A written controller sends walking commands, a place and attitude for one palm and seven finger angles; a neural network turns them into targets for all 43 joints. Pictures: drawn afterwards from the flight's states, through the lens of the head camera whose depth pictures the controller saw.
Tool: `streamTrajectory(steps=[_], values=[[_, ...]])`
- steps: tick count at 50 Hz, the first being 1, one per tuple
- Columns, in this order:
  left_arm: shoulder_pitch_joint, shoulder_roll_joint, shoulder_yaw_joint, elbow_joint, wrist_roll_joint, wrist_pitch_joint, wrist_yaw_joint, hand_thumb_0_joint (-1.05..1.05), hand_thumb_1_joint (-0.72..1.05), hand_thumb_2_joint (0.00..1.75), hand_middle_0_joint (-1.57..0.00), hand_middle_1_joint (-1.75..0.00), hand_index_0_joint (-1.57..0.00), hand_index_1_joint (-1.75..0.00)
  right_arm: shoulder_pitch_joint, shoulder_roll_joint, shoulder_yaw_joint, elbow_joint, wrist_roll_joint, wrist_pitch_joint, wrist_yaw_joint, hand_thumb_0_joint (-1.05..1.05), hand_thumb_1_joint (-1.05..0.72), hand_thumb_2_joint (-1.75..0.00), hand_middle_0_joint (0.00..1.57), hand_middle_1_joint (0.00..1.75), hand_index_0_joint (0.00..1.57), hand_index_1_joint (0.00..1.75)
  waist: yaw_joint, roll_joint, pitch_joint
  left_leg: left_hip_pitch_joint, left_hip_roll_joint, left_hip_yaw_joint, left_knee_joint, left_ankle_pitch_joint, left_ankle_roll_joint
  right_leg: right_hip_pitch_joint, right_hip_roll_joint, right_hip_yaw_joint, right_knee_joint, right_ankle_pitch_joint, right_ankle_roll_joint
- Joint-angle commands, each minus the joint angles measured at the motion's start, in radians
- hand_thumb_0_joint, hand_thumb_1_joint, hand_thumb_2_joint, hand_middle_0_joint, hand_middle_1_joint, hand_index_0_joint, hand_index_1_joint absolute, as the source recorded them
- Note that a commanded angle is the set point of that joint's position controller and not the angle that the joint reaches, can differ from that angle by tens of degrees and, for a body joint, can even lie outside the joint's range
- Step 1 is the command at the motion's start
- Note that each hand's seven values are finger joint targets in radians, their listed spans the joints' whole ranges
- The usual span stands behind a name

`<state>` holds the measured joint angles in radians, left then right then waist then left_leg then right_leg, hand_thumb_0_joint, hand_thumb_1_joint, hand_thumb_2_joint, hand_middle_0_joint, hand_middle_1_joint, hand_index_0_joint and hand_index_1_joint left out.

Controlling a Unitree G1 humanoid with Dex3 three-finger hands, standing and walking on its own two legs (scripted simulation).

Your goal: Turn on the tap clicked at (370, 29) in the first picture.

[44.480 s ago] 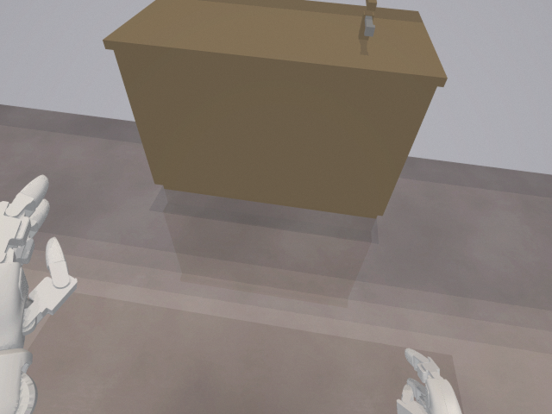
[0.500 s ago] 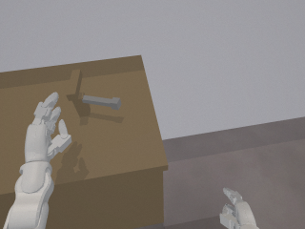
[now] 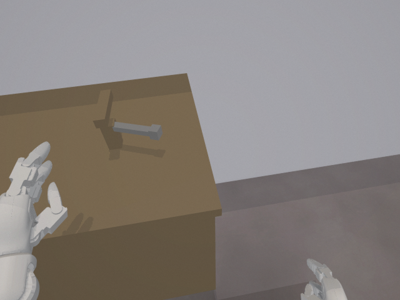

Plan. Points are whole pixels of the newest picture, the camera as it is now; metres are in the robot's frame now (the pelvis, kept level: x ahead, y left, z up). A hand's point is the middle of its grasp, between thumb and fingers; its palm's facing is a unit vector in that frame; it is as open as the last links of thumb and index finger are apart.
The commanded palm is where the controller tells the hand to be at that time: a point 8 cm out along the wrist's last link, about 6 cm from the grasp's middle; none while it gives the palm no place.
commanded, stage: draw the hand back beside the body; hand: left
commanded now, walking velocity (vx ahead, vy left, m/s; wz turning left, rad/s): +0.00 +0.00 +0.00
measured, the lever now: (155, 132) +0.48 +0.18 +0.08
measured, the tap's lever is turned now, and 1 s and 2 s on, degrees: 66 66 66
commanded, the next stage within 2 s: step back with the hand held close in 0.12 s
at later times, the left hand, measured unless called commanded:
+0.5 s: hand (70, 210) +0.20 +0.24 +0.15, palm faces +0.32 -0.84 -0.45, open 7.4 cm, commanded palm +0.16 +0.28 +0.17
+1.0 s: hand (32, 252) +0.13 +0.26 +0.15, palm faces +0.38 -0.81 -0.45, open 7.4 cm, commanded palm +0.08 +0.30 +0.17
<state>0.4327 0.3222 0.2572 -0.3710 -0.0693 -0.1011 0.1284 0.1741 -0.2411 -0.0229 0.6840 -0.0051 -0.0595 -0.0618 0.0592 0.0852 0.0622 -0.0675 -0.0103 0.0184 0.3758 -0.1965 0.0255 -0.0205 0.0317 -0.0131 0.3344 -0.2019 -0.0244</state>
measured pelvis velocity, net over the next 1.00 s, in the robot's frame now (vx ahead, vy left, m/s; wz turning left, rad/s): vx -0.08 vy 0.02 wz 0.01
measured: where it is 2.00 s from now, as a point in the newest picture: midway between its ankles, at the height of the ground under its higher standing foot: outside the picture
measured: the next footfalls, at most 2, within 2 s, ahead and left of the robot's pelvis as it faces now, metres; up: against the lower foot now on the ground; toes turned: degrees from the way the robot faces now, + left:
right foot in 1.54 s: -0.24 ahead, -0.10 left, +0.00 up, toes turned +5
left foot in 1.98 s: -0.15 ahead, +0.14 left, +0.00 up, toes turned -2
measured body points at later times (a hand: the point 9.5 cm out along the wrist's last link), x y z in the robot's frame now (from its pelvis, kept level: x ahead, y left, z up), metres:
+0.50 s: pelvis -0.01 +0.01 +0.00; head -0.01 -0.03 +0.45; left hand +0.18 +0.28 +0.17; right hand +0.17 -0.24 -0.09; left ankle +0.01 +0.10 -0.75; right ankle +0.00 -0.10 -0.75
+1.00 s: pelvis -0.08 +0.02 -0.01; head -0.07 +0.00 +0.44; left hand +0.11 +0.30 +0.17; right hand +0.09 -0.23 -0.10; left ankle +0.01 +0.10 -0.74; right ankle -0.01 -0.10 -0.74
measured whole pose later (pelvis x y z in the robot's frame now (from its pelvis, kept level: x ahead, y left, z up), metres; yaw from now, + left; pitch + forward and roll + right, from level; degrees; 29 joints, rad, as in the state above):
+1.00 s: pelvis -0.08 +0.02 -0.01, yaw +1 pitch -1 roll -1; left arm 0.46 0.35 0.31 -0.42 0.00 -0.18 0.14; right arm 0.22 -0.24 -0.03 0.57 0.01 -0.02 -0.09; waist 0.00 0.07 0.02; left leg -0.37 -0.02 0.02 0.51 -0.16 0.07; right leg -0.32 0.05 0.03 0.51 -0.17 0.02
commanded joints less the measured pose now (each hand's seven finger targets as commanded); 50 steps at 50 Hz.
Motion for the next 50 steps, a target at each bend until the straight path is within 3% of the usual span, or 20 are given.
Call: streamTrajectory(steps=[1,10,12,13,14,15,20,25,26,29,31,35,36,39,41,43,45,46,48,50], values=[[-0.166,0.178,0.105,-0.206,0.004,-0.075,0.018,0.0,0.9,0.9,-0.2,-0.3,-0.2,-0.3,-0.158,-0.09,-0.026,-0.155,-0.002,-0.067,-0.006,0.0,-0.9,-0.9,0.2,0.3,0.2,0.3,-0.012,-0.016,-0.061,0.018,0.017,-0.016,-0.066,0.021,0.0,-0.076,-0.016,0.027,-0.093,0.006,0.001],[-0.115,0.179,0.121,-0.206,-0.003,-0.075,0.013,0.0,0.9,0.9,-0.2,-0.3,-0.2,-0.3,-0.159,-0.084,-0.022,-0.163,-0.007,-0.07,-0.001,0.0,-0.9,-0.9,0.2,0.3,0.2,0.3,-0.001,-0.053,-0.074,0.016,0.021,-0.015,-0.072,0.066,0.0,-0.047,-0.015,0.026,-0.086,0.055,0.0],[-0.201,0.178,0.104,-0.241,0.002,-0.078,0.012,0.0,0.9,0.9,-0.2,-0.3,-0.2,-0.3,-0.163,-0.082,-0.017,-0.161,-0.005,-0.069,0.001,0.0,-0.9,-0.9,0.2,0.3,0.2,0.3,-0.013,-0.004,-0.058,0.015,0.019,-0.017,-0.078,0.047,-0.006,-0.058,-0.015,0.027,-0.092,0.039,-0.001],[-0.241,0.317,0.255,-0.255,0.002,-0.106,0.013,0.0,0.9,0.9,-0.2,-0.3,-0.2,-0.3,-0.164,-0.116,-0.023,-0.214,0.009,-0.051,-0.005,0.0,-0.9,-0.9,0.2,0.3,0.2,0.3,-0.022,0.005,0.001,-0.086,0.036,-0.038,-0.045,-0.027,0.02,-0.165,-0.045,0.125,-0.119,0.059,0.001],[-0.132,0.214,0.178,-0.168,0.004,-0.107,-0.002,0.0,0.9,0.9,-0.2,-0.3,-0.2,-0.3,-0.153,-0.096,-0.021,-0.197,0.006,-0.035,-0.007,0.0,-0.9,-0.9,0.2,0.3,0.2,0.3,-0.029,-0.04,-0.024,-0.083,0.032,-0.048,-0.011,-0.011,0.022,-0.186,-0.075,0.129,-0.12,0.066,0.002],[-0.087,0.177,0.145,-0.156,0.01,-0.106,-0.011,0.0,0.9,0.9,-0.2,-0.3,-0.2,-0.3,-0.134,-0.096,-0.026,-0.211,0.007,-0.023,-0.002,0.0,-0.9,-0.9,0.2,0.3,0.2,0.3,-0.033,-0.081,-0.066,-0.065,0.039,-0.046,0.007,0.027,0.019,-0.192,-0.084,0.135,-0.11,0.092,0.002],[-0.023,0.184,0.144,-0.199,0.015,-0.103,-0.012,0.0,0.9,0.9,-0.2,-0.3,-0.2,-0.3,-0.103,-0.108,-0.048,-0.257,0.013,0.013,-0.009,0.0,-0.9,-0.9,0.2,0.3,0.2,0.3,-0.036,-0.079,-0.229,-0.019,0.066,-0.023,0.019,0.243,0.019,-0.145,-0.079,0.077,0.004,0.296,0.025],[-0.001,0.215,0.171,-0.251,0.017,-0.091,-0.002,0.0,0.9,0.9,-0.2,-0.3,-0.2,-0.3,-0.106,-0.112,-0.054,-0.285,0.017,0.037,-0.021,0.0,-0.9,-0.9,0.2,0.3,0.2,0.3,-0.033,-0.047,-0.247,-0.049,0.087,-0.041,0.016,0.368,0.018,-0.148,-0.058,0.054,0.074,0.321,0.036],[-0.01,0.248,0.2,-0.271,0.021,-0.093,0.002,0.0,0.9,0.9,-0.2,-0.3,-0.2,-0.3,-0.108,-0.118,-0.057,-0.287,0.015,0.04,-0.023,0.0,-0.9,-0.9,0.2,0.3,0.2,0.3,-0.03,-0.023,-0.25,-0.066,0.089,-0.051,0.007,0.365,0.017,-0.145,-0.051,0.049,0.088,0.297,0.036],[0.014,0.216,0.179,-0.263,0.02,-0.091,0.005,0.0,0.9,0.9,-0.2,-0.3,-0.2,-0.3,-0.105,-0.11,-0.056,-0.295,0.019,0.044,-0.026,0.0,-0.9,-0.9,0.2,0.3,0.2,0.3,-0.033,-0.027,-0.232,-0.119,0.096,-0.053,-0.002,0.269,0.023,-0.15,-0.045,0.056,0.097,0.235,0.038],[0.014,0.235,0.201,-0.266,0.022,-0.095,0.009,0.0,0.9,0.9,-0.2,-0.3,-0.2,-0.3,-0.108,-0.12,-0.059,-0.293,0.015,0.043,-0.03,0.0,-0.9,-0.9,0.2,0.3,0.2,0.3,-0.034,-0.005,-0.214,-0.18,0.097,-0.07,-0.024,0.175,0.027,-0.135,-0.04,0.063,0.105,0.205,0.036],[0.02,0.207,0.18,-0.246,0.024,-0.105,0.014,0.0,0.9,0.9,-0.2,-0.3,-0.2,-0.3,-0.099,-0.115,-0.058,-0.295,0.022,0.035,-0.032,0.0,-0.9,-0.9,0.2,0.3,0.2,0.3,-0.041,-0.062,-0.19,-0.262,0.088,-0.072,-0.025,-0.03,0.036,-0.135,-0.049,0.088,0.081,0.145,0.033],[0.009,0.223,0.193,-0.25,0.027,-0.109,0.017,0.0,0.9,0.9,-0.2,-0.3,-0.2,-0.3,-0.1,-0.125,-0.059,-0.289,0.02,0.032,-0.033,0.0,-0.9,-0.9,0.2,0.3,0.2,0.3,-0.043,-0.036,-0.179,-0.285,0.087,-0.08,-0.034,-0.072,0.038,-0.132,-0.047,0.095,0.078,0.126,0.03],[-0.002,0.202,0.172,-0.239,0.031,-0.12,0.021,0.0,0.9,0.9,-0.2,-0.3,-0.2,-0.3,-0.091,-0.115,-0.057,-0.287,0.023,0.022,-0.031,0.0,-0.9,-0.9,0.2,0.3,0.2,0.3,-0.046,-0.084,-0.155,-0.31,0.079,-0.084,-0.017,-0.179,0.039,-0.18,-0.057,0.113,0.031,0.002,0.028],[-0.019,0.227,0.186,-0.248,0.034,-0.129,0.028,0.0,0.9,0.9,-0.2,-0.3,-0.2,-0.3,-0.082,-0.124,-0.059,-0.279,0.019,0.015,-0.03,0.0,-0.9,-0.9,0.2,0.3,0.2,0.3,-0.052,-0.075,-0.138,-0.309,0.075,-0.09,-0.012,-0.218,0.038,-0.22,-0.06,0.123,0.002,-0.076,0.022],[-0.034,0.203,0.163,-0.261,0.041,-0.14,0.033,0.0,0.9,0.9,-0.2,-0.3,-0.2,-0.3,-0.079,-0.12,-0.055,-0.282,0.021,0.005,-0.03,0.0,-0.9,-0.9,0.2,0.3,0.2,0.3,-0.053,-0.06,-0.132,-0.324,0.087,-0.107,-0.026,-0.265,0.042,-0.232,-0.05,0.112,0.004,-0.14,0.025],[-0.036,0.204,0.172,-0.272,0.05,-0.15,0.039,0.0,0.9,0.9,-0.2,-0.3,-0.2,-0.3,-0.083,-0.123,-0.053,-0.282,0.018,-0.006,-0.033,0.0,-0.9,-0.9,0.2,0.3,0.2,0.3,-0.049,-0.019,-0.141,-0.402,0.112,-0.141,-0.077,-0.337,0.059,-0.155,-0.023,0.091,0.059,-0.122,0.035],[-0.051,0.224,0.19,-0.281,0.057,-0.155,0.041,0.0,0.9,0.9,-0.2,-0.3,-0.2,-0.3,-0.087,-0.137,-0.055,-0.279,0.014,-0.01,-0.036,0.0,-0.9,-0.9,0.2,0.3,0.2,0.3,-0.05,0.038,-0.133,-0.466,0.134,-0.176,-0.129,-0.405,0.069,-0.103,0.001,0.076,0.111,-0.096,0.041],[-0.05,0.193,0.184,-0.276,0.074,-0.16,0.039,0.0,0.9,0.9,-0.2,-0.3,-0.2,-0.3,-0.091,-0.138,-0.055,-0.283,0.014,-0.021,-0.039,0.0,-0.9,-0.9,0.2,0.3,0.2,0.3,-0.038,0.099,-0.15,-0.619,0.184,-0.23,-0.211,-0.535,0.097,0.054,0.043,0.047,0.273,-0.002,0.052],[-0.032,0.201,0.204,-0.266,0.081,-0.161,0.034,0.0,0.9,0.9,-0.2,-0.3,-0.2,-0.3,-0.088,-0.128,-0.06,-0.281,0.013,-0.029,-0.04,0.0,-0.9,-0.9,0.2,0.3,0.2,0.3,-0.032,0.088,-0.171,-0.659,0.194,-0.239,-0.194,-0.509,0.111,0.103,0.05,0.053,0.34,0.083,0.053]])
